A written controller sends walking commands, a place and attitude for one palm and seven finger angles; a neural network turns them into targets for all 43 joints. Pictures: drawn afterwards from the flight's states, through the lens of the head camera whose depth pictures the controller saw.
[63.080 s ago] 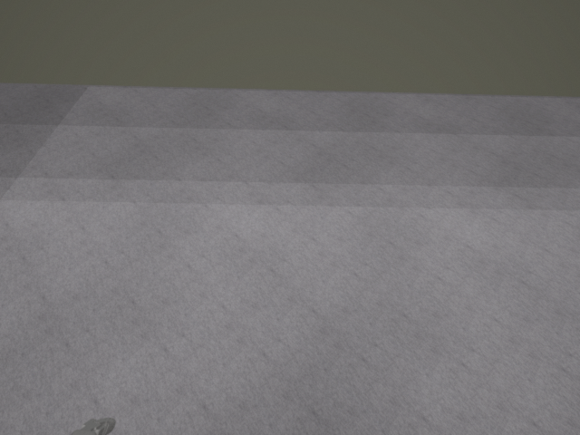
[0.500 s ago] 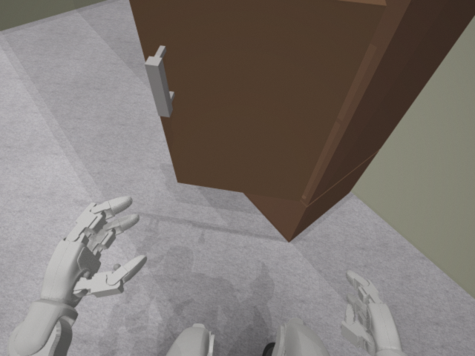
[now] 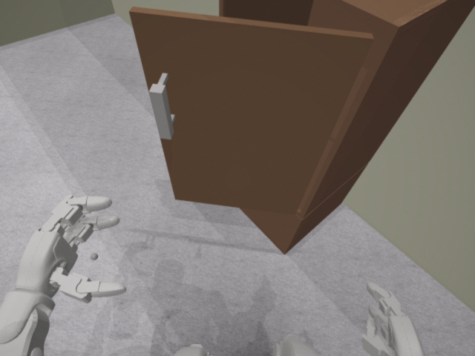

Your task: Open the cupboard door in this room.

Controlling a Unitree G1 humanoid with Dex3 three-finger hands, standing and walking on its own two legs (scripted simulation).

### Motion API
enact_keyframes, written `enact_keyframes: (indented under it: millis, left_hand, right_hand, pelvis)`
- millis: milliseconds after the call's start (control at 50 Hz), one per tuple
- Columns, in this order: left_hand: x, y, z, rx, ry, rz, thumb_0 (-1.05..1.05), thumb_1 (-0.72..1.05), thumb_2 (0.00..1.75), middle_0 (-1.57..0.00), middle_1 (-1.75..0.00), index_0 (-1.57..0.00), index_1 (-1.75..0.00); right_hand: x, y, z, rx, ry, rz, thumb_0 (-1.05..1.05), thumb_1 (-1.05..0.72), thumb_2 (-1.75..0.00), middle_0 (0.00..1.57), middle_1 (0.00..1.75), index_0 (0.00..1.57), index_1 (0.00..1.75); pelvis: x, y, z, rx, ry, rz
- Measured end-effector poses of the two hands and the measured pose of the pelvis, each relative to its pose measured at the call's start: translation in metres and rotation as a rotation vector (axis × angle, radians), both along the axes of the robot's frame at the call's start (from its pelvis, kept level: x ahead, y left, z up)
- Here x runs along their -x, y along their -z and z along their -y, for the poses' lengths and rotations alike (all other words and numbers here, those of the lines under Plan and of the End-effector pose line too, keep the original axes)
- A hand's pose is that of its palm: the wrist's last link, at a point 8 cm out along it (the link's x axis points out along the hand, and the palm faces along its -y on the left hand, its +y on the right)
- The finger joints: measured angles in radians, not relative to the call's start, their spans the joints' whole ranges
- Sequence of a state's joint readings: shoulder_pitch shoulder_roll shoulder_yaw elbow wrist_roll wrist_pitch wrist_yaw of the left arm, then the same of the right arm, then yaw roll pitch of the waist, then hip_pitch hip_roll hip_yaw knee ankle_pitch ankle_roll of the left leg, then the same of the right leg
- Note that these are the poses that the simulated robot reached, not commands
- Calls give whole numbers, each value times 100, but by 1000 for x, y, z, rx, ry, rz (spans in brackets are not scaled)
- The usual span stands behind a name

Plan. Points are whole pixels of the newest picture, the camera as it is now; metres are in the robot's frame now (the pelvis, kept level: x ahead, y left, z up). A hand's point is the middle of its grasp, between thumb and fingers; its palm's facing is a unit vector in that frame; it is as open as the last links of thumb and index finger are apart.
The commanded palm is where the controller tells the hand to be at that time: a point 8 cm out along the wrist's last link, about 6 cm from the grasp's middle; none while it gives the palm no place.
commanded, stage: raise the hand with hooked fingers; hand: left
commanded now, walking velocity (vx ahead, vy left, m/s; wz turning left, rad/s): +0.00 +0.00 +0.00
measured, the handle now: (165, 106) +0.56 +0.19 +0.07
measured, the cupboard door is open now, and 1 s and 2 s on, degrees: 42 42 42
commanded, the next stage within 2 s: move the hooked fingers beside the handle in 0.96 s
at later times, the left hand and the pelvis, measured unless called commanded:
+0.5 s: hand (74, 209) +0.30 +0.27 +0.09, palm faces -0.01 -1.00 -0.05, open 13.9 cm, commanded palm +0.27 +0.31 +0.09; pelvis +0.01 -0.01 +0.02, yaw +0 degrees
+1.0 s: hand (81, 212) +0.30 +0.26 +0.09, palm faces -0.02 -1.00 -0.04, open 13.9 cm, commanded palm +0.27 +0.30 +0.09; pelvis +0.01 -0.01 +0.02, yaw -1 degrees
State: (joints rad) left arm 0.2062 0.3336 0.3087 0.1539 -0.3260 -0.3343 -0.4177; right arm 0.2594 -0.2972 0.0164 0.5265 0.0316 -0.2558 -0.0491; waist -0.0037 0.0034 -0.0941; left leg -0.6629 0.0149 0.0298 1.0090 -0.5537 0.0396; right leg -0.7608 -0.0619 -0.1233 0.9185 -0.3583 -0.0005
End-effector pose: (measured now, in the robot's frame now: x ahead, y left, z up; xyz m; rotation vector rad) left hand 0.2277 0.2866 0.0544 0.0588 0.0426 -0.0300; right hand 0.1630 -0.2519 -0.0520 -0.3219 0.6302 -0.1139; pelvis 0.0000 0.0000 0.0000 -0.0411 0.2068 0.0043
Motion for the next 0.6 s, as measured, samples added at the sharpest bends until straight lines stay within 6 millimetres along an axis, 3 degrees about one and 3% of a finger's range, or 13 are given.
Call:
enact_keyframes:
  millis: [120,260,600]
  left_hand:
    - [-12,-10,-11,-1,-9,-7,0,-36,36,-29,-112,-29,-112]
    - [-27,-20,-22,1,-17,-9,-1,-46,32,-30,-118,-30,-118]
    - [-58,-38,-30,17,-4,0,-1,-49,30,-30,-120,-30,-120]
  right_hand:
    - [-10,-3,-13,-33,-27,8,1,-90,-90,21,29,21,30]
    - [-4,3,-17,-57,-29,-36,1,-90,-90,21,30,21,30]
    - [30,3,15,-19,57,-128,1,-90,-90,21,30,21,30]
  pelvis:
    - [-4,-5,1,1,-3,10]
    - [-7,-10,4,-1,-2,16]
    - [-9,-20,10,-14,15,18]
